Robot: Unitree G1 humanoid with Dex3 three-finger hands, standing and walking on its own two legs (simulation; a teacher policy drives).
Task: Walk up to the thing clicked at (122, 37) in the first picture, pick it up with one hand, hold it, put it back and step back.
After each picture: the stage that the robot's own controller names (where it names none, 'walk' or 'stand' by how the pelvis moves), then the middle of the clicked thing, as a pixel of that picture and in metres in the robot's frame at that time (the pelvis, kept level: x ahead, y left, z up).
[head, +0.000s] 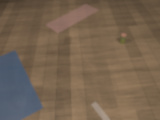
stand; (122, 38) +1.49 -0.46 -0.72
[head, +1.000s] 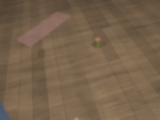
walk; (97, 43) +1.41 -0.03 -0.70
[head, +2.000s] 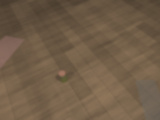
walk; (63, 76) +0.87 +0.28 -0.72
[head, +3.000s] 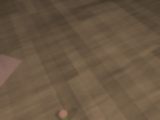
walk; (64, 116) +0.50 +0.23 -0.71
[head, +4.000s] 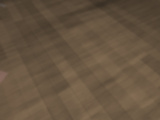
stand; out of the picture +0.40 +0.22 -0.72
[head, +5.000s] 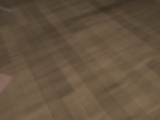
stand; out of the picture +0.38 +0.21 -0.73
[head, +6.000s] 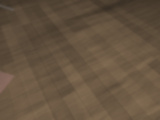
stand; out of the picture +0.38 +0.21 -0.73
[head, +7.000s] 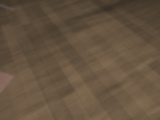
stand; out of the picture +0.37 +0.21 -0.73
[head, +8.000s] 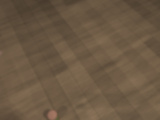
go down; (53, 116) +0.40 +0.21 -0.69
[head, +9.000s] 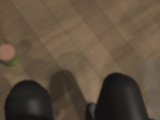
go down; (8, 56) +0.45 +0.26 -0.28
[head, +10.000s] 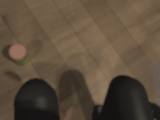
close in; (20, 55) +0.45 +0.26 -0.29
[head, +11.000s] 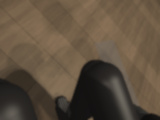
close in; out of the picture +0.43 +0.31 -0.22
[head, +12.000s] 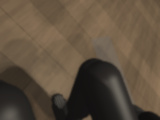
close; out of the picture +0.42 +0.31 -0.22
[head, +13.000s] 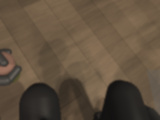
lift; (6, 69) +0.36 +0.28 -0.09
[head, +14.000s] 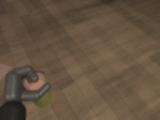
hold; (38, 90) +0.33 +0.17 +0.03
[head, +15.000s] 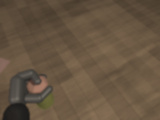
hold; (41, 93) +0.33 +0.17 -0.01
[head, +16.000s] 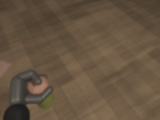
hold; (42, 93) +0.33 +0.17 -0.01
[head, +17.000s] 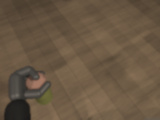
crouch; (40, 89) +0.35 +0.17 -0.06
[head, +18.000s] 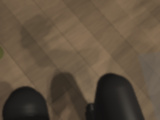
lower; out of the picture +0.47 +0.27 -0.11
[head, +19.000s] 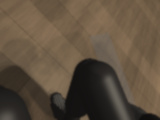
lower; out of the picture +0.42 +0.32 -0.23
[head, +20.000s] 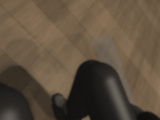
lower; out of the picture +0.42 +0.32 -0.23
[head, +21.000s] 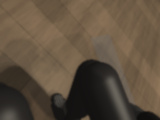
lower; out of the picture +0.42 +0.32 -0.23
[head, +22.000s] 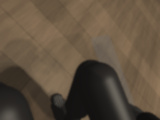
lower; out of the picture +0.42 +0.32 -0.23
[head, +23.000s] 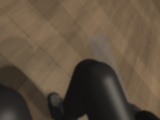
open; out of the picture +0.42 +0.32 -0.23
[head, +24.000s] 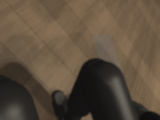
stand; out of the picture +0.41 +0.31 -0.23
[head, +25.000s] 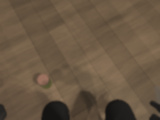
walk; (44, 81) +0.43 +0.23 -0.48
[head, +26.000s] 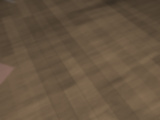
stand; out of the picture +0.39 +0.20 -0.66
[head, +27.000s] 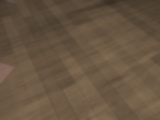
stand; out of the picture +0.40 +0.21 -0.67
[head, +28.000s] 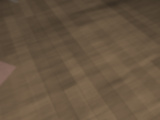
stand; out of the picture +0.40 +0.21 -0.69
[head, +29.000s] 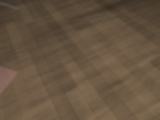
stand; out of the picture +0.40 +0.21 -0.72
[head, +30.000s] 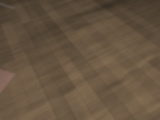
stand; out of the picture +0.37 +0.22 -0.73
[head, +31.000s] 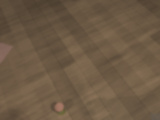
walk; (60, 109) +0.43 +0.20 -0.70
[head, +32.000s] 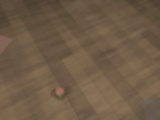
walk; (60, 94) +0.59 +0.16 -0.71
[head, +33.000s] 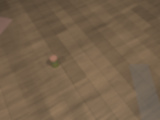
walk; (54, 61) +0.86 +0.30 -0.69
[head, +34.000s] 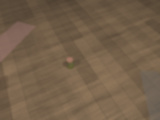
stand; (70, 63) +1.00 +0.18 -0.71
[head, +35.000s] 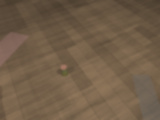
stand; (64, 70) +1.01 +0.22 -0.72
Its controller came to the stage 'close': yes
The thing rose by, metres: 0.70
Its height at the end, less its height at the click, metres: +0.00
